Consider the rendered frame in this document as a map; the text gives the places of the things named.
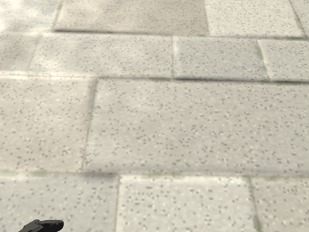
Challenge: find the robot left hand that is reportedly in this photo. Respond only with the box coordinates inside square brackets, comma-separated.
[18, 219, 64, 232]

